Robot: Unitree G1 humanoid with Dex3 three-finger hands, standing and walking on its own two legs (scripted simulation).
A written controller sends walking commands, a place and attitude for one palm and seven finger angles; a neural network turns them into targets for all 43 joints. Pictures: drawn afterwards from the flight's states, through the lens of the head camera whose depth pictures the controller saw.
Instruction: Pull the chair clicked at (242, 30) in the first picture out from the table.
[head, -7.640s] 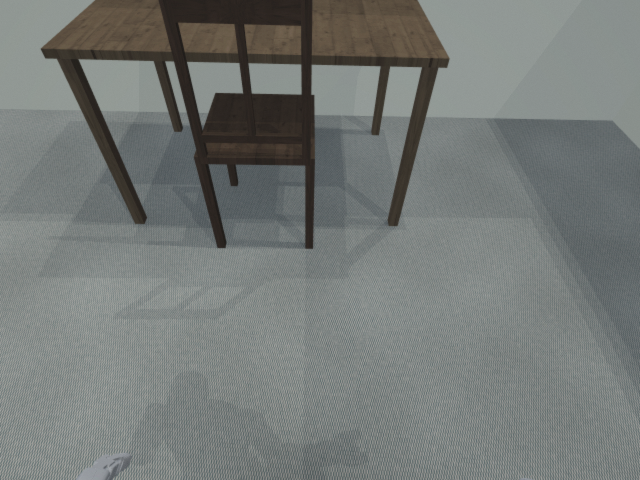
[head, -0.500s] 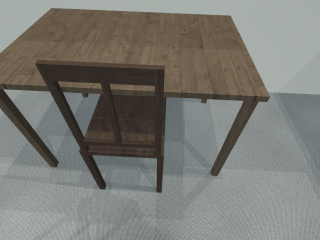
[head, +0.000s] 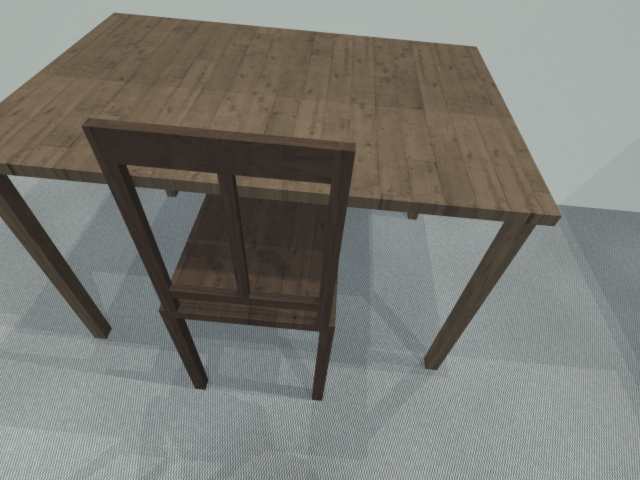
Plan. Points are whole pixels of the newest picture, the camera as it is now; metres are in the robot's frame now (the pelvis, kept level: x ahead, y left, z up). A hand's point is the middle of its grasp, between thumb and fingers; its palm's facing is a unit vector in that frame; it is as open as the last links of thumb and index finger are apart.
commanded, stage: shuffle to correct the standing spot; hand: left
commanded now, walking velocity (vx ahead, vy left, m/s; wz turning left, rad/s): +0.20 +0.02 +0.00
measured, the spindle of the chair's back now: (236, 242) +0.50 +0.19 -0.05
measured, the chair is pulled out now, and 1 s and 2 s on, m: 0.00 0.00 0.00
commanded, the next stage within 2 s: come to a stop and stand still in 0.16 s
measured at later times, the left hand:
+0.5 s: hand out of the picture +0.14 +0.15 -0.15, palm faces +0.07 -0.97 -0.24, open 7.2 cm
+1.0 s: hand out of the picture +0.04 +0.19 -0.16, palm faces +0.08 -0.97 -0.21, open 7.3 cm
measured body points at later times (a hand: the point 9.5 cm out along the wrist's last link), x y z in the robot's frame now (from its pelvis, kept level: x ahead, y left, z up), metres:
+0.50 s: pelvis +0.09 -0.04 +0.01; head +0.11 -0.05 +0.46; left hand +0.14 +0.20 -0.13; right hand +0.09 -0.26 -0.16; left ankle +0.05 +0.09 -0.68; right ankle +0.12 -0.11 -0.73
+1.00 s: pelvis +0.05 +0.01 +0.01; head +0.07 +0.01 +0.46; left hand +0.04 +0.24 -0.15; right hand +0.14 -0.21 -0.14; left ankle +0.10 +0.10 -0.73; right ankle -0.01 -0.11 -0.71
